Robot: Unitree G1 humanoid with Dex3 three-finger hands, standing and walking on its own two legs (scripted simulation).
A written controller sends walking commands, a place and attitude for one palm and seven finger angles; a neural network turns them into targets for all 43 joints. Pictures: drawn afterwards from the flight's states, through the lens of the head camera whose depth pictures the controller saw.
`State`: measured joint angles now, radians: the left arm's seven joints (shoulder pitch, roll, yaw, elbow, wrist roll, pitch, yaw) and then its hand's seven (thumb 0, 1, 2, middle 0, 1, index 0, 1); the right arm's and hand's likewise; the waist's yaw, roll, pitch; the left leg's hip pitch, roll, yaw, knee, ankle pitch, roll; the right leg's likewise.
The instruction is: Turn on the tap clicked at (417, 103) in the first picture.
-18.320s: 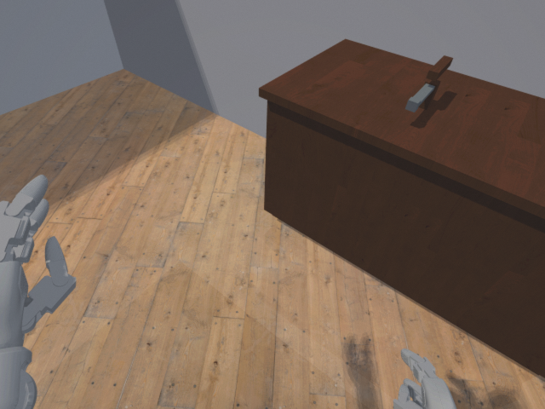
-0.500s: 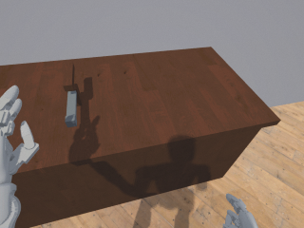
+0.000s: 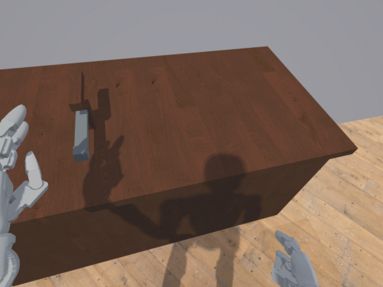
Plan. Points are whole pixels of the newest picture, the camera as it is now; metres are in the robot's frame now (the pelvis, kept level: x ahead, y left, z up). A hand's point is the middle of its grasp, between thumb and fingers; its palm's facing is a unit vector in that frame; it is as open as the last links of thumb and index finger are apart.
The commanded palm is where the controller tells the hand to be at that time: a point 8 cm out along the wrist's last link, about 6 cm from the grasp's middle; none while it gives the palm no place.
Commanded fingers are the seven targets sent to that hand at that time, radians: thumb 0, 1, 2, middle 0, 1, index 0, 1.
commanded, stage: come to a stop and stand still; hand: left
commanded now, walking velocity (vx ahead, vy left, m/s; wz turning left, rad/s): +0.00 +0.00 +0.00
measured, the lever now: (81, 153) +0.37 +0.30 +0.02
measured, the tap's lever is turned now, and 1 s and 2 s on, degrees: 0 0 0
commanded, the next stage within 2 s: look again from close up in 0.14 s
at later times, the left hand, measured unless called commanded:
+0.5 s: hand (40, 185) +0.22 +0.26 +0.16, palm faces +0.41 -0.85 -0.34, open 7.4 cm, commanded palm +0.16 +0.29 +0.17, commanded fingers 0.00 0.90 0.90 -0.20 -0.30 -0.20 -0.30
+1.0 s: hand (46, 219) +0.17 +0.23 +0.15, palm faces +0.54 -0.78 -0.30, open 7.4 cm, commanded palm +0.14 +0.26 +0.16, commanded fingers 0.00 0.90 0.90 -0.20 -0.30 -0.20 -0.30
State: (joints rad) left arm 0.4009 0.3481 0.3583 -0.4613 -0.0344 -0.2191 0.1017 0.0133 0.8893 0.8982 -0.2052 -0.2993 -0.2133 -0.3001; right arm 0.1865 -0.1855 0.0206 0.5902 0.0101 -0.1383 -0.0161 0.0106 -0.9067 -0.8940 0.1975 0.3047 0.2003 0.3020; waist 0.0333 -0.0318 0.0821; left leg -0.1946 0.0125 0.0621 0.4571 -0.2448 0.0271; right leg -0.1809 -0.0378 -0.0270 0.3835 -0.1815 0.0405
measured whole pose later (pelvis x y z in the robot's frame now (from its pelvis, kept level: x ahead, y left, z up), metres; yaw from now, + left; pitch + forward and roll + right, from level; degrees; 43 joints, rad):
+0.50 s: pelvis +0.00 +0.00 +0.00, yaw +1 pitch -1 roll -1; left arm 0.41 0.34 0.35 -0.47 -0.04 -0.20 0.11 0.01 0.89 0.90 -0.20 -0.30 -0.21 -0.30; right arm 0.19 -0.19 0.02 0.58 0.01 -0.11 -0.02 0.01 -0.91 -0.89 0.20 0.30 0.20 0.30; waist 0.03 -0.03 0.07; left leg -0.19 0.01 0.05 0.45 -0.25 0.03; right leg -0.17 -0.04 -0.04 0.37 -0.18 0.05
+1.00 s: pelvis -0.02 -0.05 -0.02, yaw +3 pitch -1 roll +0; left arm 0.34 0.32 0.35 -0.35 -0.08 -0.17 0.14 0.02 0.89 0.90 -0.21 -0.30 -0.22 -0.30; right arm 0.16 -0.23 0.03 0.66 -0.01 -0.18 -0.03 0.01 -0.91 -0.89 0.20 0.30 0.20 0.30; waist 0.08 0.01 0.00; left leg -0.34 0.04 -0.01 0.64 -0.29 -0.03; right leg -0.34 -0.02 -0.11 0.66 -0.31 -0.03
